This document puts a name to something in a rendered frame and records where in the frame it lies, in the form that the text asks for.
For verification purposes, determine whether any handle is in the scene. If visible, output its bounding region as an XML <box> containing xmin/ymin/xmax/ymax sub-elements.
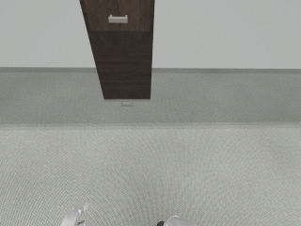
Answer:
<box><xmin>108</xmin><ymin>14</ymin><xmax>128</xmax><ymax>24</ymax></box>

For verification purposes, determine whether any drawer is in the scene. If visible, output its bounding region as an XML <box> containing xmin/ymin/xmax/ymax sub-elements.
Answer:
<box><xmin>84</xmin><ymin>0</ymin><xmax>151</xmax><ymax>31</ymax></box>

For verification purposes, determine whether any left robot hand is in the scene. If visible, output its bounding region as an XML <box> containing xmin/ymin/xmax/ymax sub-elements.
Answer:
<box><xmin>60</xmin><ymin>202</ymin><xmax>90</xmax><ymax>226</ymax></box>

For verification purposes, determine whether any cabinet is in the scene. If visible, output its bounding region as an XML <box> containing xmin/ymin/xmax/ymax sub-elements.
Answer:
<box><xmin>79</xmin><ymin>0</ymin><xmax>155</xmax><ymax>100</ymax></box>

